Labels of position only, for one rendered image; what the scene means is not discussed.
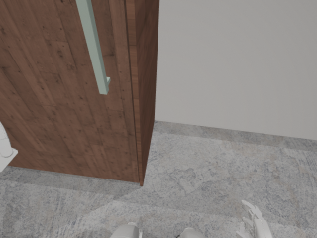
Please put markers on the robot left shin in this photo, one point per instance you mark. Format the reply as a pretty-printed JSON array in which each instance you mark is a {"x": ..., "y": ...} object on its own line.
[{"x": 132, "y": 223}]

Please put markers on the wardrobe door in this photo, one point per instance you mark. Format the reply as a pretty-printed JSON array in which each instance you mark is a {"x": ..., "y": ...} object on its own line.
[{"x": 50, "y": 104}]

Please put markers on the robot right hand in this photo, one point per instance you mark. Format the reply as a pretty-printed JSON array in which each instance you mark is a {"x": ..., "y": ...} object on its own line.
[{"x": 259, "y": 228}]

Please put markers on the robot left thigh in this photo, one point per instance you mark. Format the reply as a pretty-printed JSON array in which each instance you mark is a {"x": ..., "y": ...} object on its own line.
[{"x": 127, "y": 231}]

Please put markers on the robot left hand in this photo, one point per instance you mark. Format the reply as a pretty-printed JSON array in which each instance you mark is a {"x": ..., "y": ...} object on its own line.
[{"x": 7, "y": 153}]

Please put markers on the handle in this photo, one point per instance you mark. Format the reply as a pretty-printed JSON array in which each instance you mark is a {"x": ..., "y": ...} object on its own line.
[{"x": 87, "y": 18}]

